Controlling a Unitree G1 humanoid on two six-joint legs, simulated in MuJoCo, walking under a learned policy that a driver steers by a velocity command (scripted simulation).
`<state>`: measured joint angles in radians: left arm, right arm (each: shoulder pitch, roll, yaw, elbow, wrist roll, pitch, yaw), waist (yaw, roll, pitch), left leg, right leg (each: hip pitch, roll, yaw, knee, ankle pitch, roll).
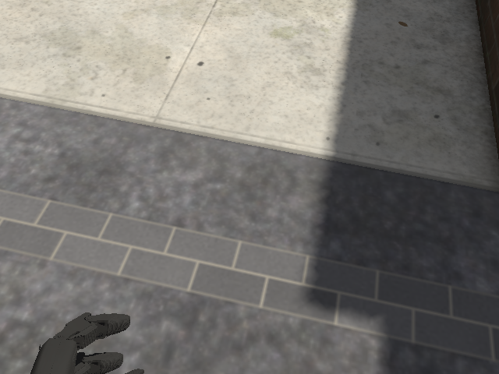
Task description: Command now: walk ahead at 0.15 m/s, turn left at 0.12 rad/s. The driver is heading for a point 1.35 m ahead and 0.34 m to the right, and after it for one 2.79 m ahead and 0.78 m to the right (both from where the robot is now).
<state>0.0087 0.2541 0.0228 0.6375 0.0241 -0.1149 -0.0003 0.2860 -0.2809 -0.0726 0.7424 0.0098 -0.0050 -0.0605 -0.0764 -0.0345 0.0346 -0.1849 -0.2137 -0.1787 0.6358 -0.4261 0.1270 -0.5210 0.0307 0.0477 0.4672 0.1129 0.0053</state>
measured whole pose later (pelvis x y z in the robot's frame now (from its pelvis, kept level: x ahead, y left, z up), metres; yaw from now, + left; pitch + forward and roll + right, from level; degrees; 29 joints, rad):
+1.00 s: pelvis +0.08 -0.02 +0.02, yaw -22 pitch +2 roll +0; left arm 0.10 0.21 0.04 0.64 0.01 0.01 0.03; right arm 0.30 -0.31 -0.08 0.75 0.03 0.05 -0.02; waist -0.05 0.03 0.00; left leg -0.53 0.05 0.01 1.13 -0.44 -0.08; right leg -0.22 -0.02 -0.11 0.46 -0.27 -0.02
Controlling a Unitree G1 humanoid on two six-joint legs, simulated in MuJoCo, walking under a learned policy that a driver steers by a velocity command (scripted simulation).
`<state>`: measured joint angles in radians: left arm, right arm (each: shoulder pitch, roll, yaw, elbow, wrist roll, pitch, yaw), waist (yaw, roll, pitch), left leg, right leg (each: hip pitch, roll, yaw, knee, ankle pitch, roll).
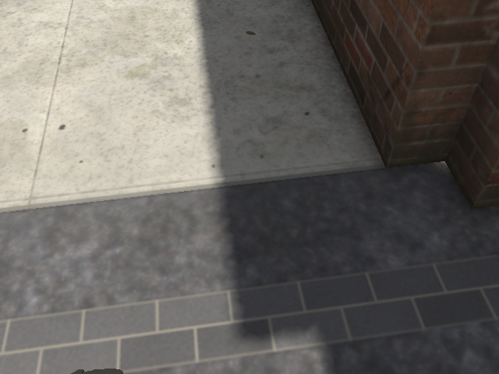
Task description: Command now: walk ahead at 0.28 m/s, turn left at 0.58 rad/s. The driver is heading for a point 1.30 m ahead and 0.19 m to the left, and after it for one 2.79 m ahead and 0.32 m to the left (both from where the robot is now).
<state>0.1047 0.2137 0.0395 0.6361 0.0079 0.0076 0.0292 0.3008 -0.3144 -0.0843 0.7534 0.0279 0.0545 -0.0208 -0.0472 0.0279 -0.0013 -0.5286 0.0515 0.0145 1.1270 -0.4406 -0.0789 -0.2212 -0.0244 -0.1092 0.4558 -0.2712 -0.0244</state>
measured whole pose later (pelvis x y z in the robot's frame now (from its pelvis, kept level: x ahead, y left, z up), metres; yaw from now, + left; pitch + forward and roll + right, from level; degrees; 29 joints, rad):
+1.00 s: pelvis +0.57 +0.27 -0.01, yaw -2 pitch +0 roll -1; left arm 0.50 0.30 0.06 0.93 0.01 -0.03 -0.01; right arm 0.04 -0.21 0.05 0.61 -0.08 -0.09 0.01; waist 0.07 0.00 0.01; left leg -0.63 0.10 -0.15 1.22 -0.29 -0.04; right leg -0.15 0.24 0.05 0.46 -0.28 -0.20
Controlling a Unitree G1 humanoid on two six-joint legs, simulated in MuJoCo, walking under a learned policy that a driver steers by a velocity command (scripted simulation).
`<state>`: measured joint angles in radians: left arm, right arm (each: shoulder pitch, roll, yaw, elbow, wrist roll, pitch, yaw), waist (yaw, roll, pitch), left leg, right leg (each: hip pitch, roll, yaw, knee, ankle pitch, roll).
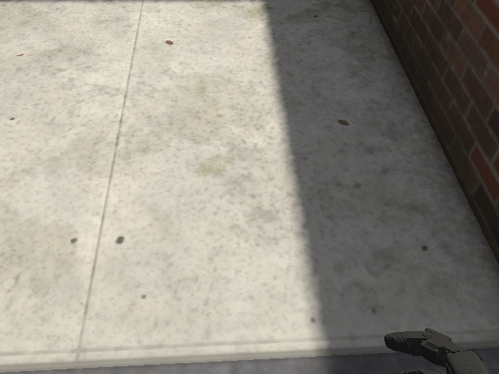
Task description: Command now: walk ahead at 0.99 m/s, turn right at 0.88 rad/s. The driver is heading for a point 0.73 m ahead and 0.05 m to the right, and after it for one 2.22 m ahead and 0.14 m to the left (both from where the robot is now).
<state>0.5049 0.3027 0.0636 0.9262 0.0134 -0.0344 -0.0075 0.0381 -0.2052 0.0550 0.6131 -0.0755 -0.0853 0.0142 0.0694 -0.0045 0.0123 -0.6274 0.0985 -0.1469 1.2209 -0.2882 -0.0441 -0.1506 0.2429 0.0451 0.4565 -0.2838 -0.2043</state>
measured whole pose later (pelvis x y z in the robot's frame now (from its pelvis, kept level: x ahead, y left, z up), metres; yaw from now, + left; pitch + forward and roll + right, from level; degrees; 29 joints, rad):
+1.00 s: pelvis +0.78 -0.11 +0.01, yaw -11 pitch +1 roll -1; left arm 0.19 0.29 0.02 0.79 0.00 -0.04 0.06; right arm 0.15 -0.31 -0.07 0.71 0.00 -0.04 0.04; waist 0.03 0.03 0.07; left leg -0.65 0.03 0.08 0.68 0.02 -0.01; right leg -0.07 0.00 -0.26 0.40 -0.36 -0.04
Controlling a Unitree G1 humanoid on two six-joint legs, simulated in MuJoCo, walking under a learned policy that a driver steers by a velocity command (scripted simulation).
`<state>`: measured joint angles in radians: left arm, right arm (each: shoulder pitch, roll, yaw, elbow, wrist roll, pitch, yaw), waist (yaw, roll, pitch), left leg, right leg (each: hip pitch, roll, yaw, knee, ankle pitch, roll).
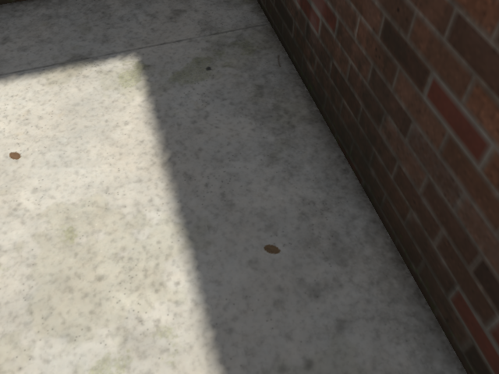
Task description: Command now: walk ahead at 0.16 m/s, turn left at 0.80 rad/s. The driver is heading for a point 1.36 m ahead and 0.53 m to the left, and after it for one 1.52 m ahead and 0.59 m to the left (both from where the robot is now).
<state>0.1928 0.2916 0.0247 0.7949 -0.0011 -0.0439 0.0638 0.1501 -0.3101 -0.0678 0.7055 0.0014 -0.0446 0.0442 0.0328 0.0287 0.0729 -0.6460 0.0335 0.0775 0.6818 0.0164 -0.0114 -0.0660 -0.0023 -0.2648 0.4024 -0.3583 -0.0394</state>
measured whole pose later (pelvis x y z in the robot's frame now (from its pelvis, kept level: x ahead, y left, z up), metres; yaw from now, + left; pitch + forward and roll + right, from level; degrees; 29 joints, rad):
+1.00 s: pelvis +0.16 -0.04 +0.00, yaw +39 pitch +1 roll +0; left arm 0.23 0.27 0.05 0.76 0.00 0.00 0.00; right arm 0.19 -0.24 -0.03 0.63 -0.02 0.03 -0.02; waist 0.05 -0.02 0.03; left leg -0.22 -0.01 -0.01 0.54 -0.33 0.02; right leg -0.34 -0.02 0.02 0.57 -0.28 0.03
